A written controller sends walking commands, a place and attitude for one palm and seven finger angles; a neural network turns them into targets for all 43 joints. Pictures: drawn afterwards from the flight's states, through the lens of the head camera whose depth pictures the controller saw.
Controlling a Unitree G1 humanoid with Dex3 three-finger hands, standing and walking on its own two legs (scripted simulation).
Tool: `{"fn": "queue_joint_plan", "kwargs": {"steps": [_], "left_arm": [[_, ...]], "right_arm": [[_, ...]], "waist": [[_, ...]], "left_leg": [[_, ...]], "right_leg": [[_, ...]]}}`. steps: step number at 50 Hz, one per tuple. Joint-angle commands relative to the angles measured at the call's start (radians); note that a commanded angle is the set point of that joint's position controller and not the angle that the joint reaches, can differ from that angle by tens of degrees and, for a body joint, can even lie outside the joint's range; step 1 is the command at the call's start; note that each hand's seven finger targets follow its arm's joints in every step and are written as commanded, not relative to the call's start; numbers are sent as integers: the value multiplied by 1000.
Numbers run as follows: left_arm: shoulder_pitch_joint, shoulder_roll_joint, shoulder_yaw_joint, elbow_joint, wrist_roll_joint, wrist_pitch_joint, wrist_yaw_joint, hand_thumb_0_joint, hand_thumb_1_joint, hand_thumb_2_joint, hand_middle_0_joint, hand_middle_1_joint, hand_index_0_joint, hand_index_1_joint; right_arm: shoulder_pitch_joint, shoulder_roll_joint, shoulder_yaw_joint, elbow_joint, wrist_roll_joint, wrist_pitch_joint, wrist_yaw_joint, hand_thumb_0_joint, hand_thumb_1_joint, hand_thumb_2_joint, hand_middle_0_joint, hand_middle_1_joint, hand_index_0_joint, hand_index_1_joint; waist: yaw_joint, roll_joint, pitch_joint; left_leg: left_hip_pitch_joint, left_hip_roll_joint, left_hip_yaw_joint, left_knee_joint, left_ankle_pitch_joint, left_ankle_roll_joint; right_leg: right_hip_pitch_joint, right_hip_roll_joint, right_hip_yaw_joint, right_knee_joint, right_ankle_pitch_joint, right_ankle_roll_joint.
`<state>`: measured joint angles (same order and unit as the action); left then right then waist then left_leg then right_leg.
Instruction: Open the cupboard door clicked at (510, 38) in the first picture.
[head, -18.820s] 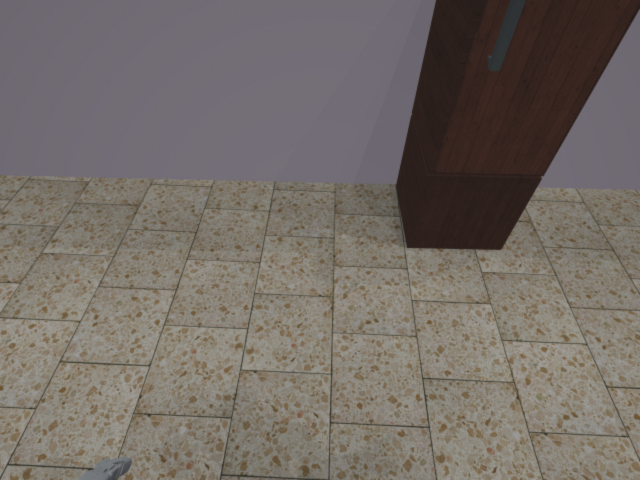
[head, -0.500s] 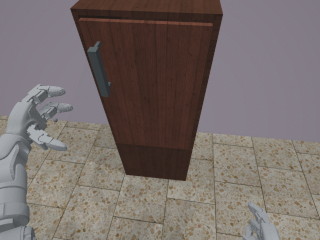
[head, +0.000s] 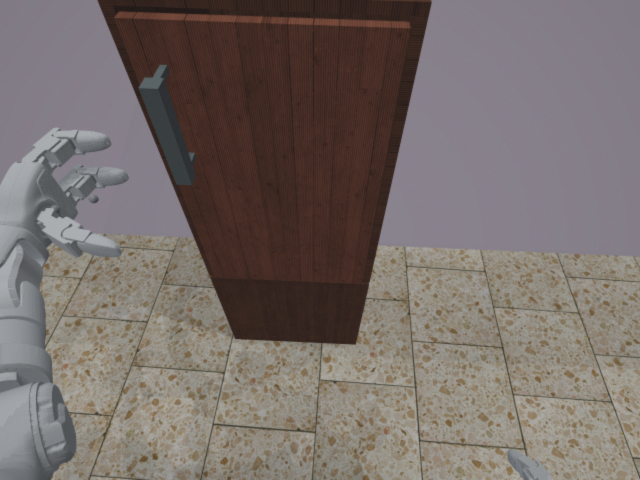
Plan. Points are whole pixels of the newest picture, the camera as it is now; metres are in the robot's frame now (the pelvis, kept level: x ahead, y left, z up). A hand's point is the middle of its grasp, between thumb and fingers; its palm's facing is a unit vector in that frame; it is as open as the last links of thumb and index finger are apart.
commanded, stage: move the hooked fingers beside the handle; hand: left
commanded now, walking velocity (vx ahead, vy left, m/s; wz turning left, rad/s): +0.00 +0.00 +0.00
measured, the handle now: (174, 128) +0.56 +0.22 +0.12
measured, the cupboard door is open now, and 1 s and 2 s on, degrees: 0 0 0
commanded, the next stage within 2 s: none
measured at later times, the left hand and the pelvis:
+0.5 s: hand (108, 165) +0.46 +0.28 +0.14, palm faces -0.02 -1.00 -0.01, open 14.0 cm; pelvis +0.00 +0.00 -0.01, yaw +0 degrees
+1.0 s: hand (117, 137) +0.52 +0.29 +0.13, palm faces -0.05 -1.00 +0.01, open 14.0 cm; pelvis +0.01 +0.02 -0.02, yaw -2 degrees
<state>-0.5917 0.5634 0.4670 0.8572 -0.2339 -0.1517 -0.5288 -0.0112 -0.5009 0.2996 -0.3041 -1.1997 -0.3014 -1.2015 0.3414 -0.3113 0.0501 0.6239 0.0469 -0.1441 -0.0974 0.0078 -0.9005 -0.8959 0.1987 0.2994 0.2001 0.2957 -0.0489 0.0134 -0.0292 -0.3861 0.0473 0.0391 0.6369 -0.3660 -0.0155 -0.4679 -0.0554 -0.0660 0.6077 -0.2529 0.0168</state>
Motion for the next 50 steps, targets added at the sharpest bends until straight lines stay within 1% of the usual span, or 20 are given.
{"fn": "queue_joint_plan", "kwargs": {"steps": [1,7,10,14,17,22,24,25,27,28,29,30,34,38,40,43,45,46,48,50], "left_arm": [[-439,335,56,-132,-14,-69,-2,0,-500,300,-300,-1200,-300,-1200],[-476,391,86,-58,9,-94,-1,0,-500,300,-300,-1200,-300,-1200],[-555,387,68,-91,14,-121,-3,0,-500,300,-300,-1200,-300,-1200],[-587,437,106,-25,11,-135,-10,0,-500,300,-300,-1200,-300,-1200],[-642,413,57,43,32,-125,-20,0,-500,300,-300,-1200,-300,-1200],[-679,487,87,108,55,-128,-22,0,-500,300,-300,-1200,-300,-1200],[-723,508,93,126,56,-136,-25,0,-500,300,-300,-1200,-300,-1200],[-738,501,79,133,58,-136,-30,0,-500,300,-300,-1200,-300,-1200],[-760,535,87,179,75,-131,-32,0,-500,300,-300,-1200,-300,-1200],[-788,548,82,186,85,-131,-30,0,-500,300,-300,-1200,-300,-1200],[-801,553,89,186,82,-133,-31,0,-500,300,-300,-1200,-300,-1200],[-809,581,100,181,89,-134,-32,0,-500,300,-300,-1200,-300,-1200],[-871,570,67,217,106,-132,-32,0,-500,300,-300,-1200,-300,-1200],[-893,648,113,229,118,-126,-37,0,-500,300,-300,-1200,-300,-1200],[-913,667,116,239,126,-122,-39,0,-500,300,-300,-1200,-300,-1200],[-834,649,116,245,136,-116,-43,0,-500,300,-300,-1200,-300,-1200],[-818,630,113,216,125,-117,-51,0,-500,300,-300,-1200,-300,-1200],[-775,618,113,242,121,-108,-56,0,-500,300,-300,-1200,-300,-1200],[-763,640,142,209,111,-106,-58,0,-500,300,-300,-1200,-300,-1200],[-751,629,152,133,91,-117,-62,0,-500,300,-300,-1200,-300,-1200]], "right_arm": [[37,-160,-62,-107,1,-31,-5,0,-900,-900,200,300,200,300],[67,-168,-65,-109,-6,3,8,0,-900,-900,200,300,200,300],[78,-164,-68,-108,-10,14,10,0,-900,-900,200,300,200,300],[99,-173,-69,-94,-9,36,7,0,-900,-900,200,300,200,300],[108,-173,-65,-78,-9,49,6,0,-900,-900,200,300,200,300],[139,-182,-66,-71,-13,72,6,0,-900,-900,200,300,200,300],[152,-186,-65,-65,-15,84,5,0,-900,-900,200,300,200,300],[152,-185,-63,-66,-14,88,7,0,-900,-900,200,300,200,300],[169,-192,-61,-60,-15,99,8,0,-900,-900,200,300,200,300],[172,-193,-61,-57,-13,103,7,0,-900,-900,200,300,200,300],[180,-194,-61,-60,-18,109,7,0,-900,-900,200,300,200,300],[187,-195,-63,-60,-17,115,9,0,-900,-900,200,300,200,300],[213,-195,-59,-49,-20,133,9,0,-900,-900,200,300,200,300],[242,-204,-59,-50,-25,154,12,0,-900,-900,200,300,200,300],[253,-203,-56,-48,-26,168,16,0,-900,-900,200,300,200,300],[268,-199,-61,-61,-30,183,27,0,-900,-900,200,300,200,300],[270,-197,-62,-67,-32,195,33,0,-900,-900,200,300,200,300],[274,-197,-63,-70,-32,201,37,0,-900,-900,200,300,200,300],[273,-200,-68,-82,-33,212,42,0,-900,-900,200,300,200,300],[272,-199,-73,-94,-34,219,49,0,-900,-900,200,300,200,300]], "waist": [[-4,61,-304],[-5,32,-344],[-15,88,-382],[-27,33,-385],[-54,74,-342],[-59,60,-381],[-73,49,-388],[-76,82,-396],[-87,63,-384],[-95,84,-370],[-94,72,-394],[-91,109,-428],[-122,127,-417],[-124,126,-484],[-125,160,-491],[-108,171,-509],[-100,215,-528],[-98,173,-506],[-90,151,-506],[-75,197,-553]], "left_leg": [[40,-48,-32,-79,304,28],[6,-44,-30,-55,342,29],[39,-43,-32,-44,371,27],[6,-42,-30,-32,351,34],[-16,-44,-27,-30,305,34],[-49,-43,-31,-12,299,38],[-52,-42,-37,-4,312,39],[-55,-42,-33,-1,307,37],[-85,-40,-37,5,286,39],[-91,-41,-39,8,280,39],[-85,-41,-40,14,301,40],[-79,-41,-39,20,313,38],[-70,-35,-49,32,318,39],[-79,-31,-52,51,354,40],[-74,-30,-55,60,386,36],[-43,-27,-56,68,447,34],[1,-20,-59,74,524,25],[-10,-19,-58,75,519,27],[-27,-19,-56,71,516,32],[37,-13,-64,76,615,23]], "right_leg": [[188,53,22,-28,262,-40],[192,54,26,-1,310,-36],[178,57,28,5,321,-37],[188,60,33,9,327,-34],[129,55,34,2,288,-29],[137,56,41,12,288,-27],[129,60,39,20,300,-29],[122,58,44,19,298,-26],[103,58,43,20,278,-24],[88,58,44,19,268,-24],[100,62,44,29,289,-27],[104,61,48,31,297,-25],[44,68,39,31,274,-28],[59,69,40,41,304,-24],[47,72,36,49,323,-27],[30,77,29,54,341,-29],[15,82,22,60,370,-32],[8,84,16,58,361,-31],[34,85,17,59,376,-29],[30,88,12,66,405,-32]]}}
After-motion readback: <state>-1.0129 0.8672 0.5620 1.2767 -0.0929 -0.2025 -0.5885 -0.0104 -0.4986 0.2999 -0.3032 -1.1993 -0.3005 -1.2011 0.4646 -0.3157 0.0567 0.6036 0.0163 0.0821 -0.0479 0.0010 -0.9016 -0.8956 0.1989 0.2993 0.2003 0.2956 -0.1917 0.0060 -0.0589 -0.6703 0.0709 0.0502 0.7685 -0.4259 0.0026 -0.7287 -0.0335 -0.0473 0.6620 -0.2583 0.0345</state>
